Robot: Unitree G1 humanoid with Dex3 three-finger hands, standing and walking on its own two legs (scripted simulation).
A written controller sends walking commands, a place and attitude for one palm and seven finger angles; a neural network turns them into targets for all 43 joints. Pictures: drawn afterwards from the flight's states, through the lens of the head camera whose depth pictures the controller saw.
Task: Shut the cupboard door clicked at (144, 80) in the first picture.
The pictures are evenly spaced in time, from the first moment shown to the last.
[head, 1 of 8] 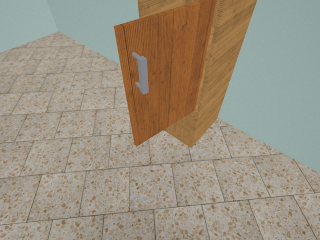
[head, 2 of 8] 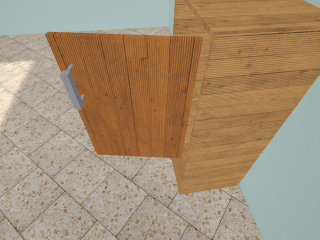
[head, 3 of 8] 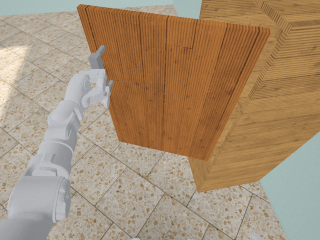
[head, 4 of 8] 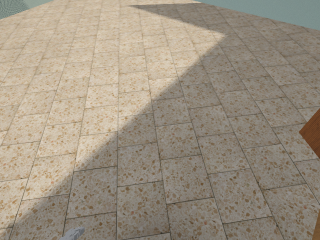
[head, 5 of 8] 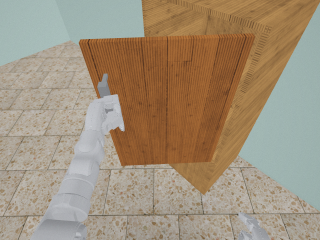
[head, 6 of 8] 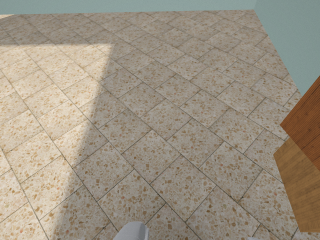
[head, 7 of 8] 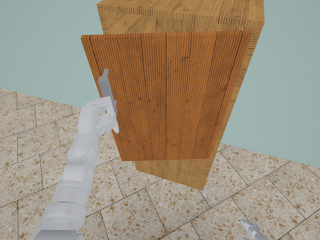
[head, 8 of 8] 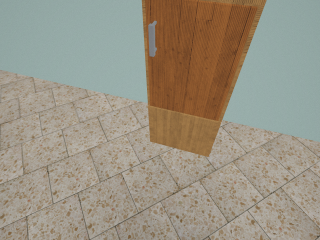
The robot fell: no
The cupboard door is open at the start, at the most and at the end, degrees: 78 78 0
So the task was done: yes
